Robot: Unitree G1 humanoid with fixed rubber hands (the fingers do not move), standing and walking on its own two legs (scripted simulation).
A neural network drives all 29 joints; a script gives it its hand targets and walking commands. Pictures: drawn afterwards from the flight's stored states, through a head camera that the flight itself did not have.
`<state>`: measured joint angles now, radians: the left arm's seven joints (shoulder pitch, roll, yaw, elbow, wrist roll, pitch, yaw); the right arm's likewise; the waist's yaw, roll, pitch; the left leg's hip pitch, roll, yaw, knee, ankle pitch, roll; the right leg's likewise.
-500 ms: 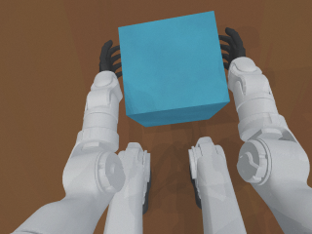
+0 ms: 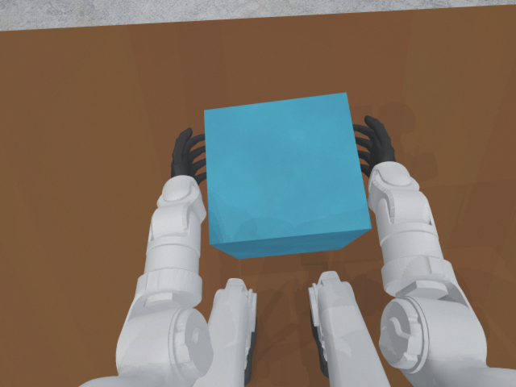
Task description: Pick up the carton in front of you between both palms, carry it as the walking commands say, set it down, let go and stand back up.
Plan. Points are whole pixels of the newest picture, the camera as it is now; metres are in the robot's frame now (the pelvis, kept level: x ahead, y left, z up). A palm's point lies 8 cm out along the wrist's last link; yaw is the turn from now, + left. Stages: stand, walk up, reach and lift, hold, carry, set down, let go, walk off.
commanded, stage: reach and lift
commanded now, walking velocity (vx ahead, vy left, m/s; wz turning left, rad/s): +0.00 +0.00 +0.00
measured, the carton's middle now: (282, 190) +0.43 -0.02 -0.12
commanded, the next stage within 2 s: hold in 1.84 s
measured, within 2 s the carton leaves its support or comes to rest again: neither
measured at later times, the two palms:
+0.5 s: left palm (132, 158) +0.39 +0.14 +0.12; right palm (428, 142) +0.39 -0.16 +0.12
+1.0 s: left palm (53, 129) +0.36 +0.14 +0.23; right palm out of the picture +0.35 -0.16 +0.23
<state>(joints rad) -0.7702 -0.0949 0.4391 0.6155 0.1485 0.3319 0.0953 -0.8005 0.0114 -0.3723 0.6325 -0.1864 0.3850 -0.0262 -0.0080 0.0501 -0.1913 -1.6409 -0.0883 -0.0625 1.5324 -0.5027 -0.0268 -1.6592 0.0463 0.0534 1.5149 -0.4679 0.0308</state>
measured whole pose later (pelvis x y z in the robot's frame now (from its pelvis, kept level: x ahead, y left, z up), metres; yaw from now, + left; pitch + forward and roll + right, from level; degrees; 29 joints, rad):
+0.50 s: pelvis +0.05 +0.00 +0.14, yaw +0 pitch +18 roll +0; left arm -0.43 -0.17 0.38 0.53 0.21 0.34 0.05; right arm -0.44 0.11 -0.33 0.53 -0.21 0.39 -0.01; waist -0.01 0.04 -0.15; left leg -0.87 -0.06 -0.08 0.96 -0.39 -0.01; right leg -0.89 0.04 0.06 0.94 -0.36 0.02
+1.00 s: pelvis +0.06 +0.00 +0.20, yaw +0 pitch -5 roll +0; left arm -0.34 -0.17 0.34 0.45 0.32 0.59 -0.01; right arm -0.31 0.16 -0.31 0.41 -0.29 0.62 0.00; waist -0.01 0.01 -0.01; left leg -0.16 -0.04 -0.09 0.48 -0.24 0.00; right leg -0.18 0.02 0.07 0.48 -0.21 0.00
